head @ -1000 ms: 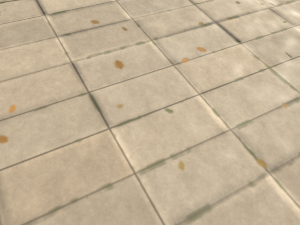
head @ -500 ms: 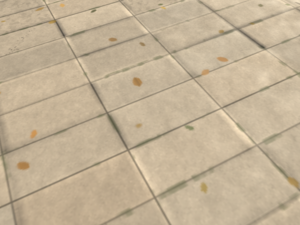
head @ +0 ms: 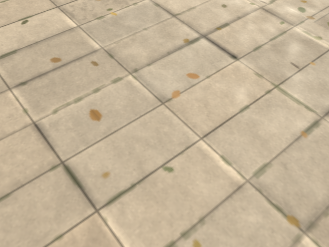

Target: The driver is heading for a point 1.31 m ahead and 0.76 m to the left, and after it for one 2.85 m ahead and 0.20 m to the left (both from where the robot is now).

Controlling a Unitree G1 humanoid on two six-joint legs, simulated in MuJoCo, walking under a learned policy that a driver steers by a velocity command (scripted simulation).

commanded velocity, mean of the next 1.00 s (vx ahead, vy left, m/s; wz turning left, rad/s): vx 0.06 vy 0.00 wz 0.48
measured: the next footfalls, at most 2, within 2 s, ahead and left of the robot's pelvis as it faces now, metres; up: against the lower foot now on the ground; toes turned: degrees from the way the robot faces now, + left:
right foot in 0.14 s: +0.20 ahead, -0.10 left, +0.00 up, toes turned +2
left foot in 0.58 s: +0.08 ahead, +0.10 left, +0.00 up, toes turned +22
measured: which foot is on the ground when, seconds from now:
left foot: down 0.00-0.16, up 0.18-0.56, down 0.58-1.00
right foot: up 0.00-0.12, down 0.14-0.56, up 0.58-1.00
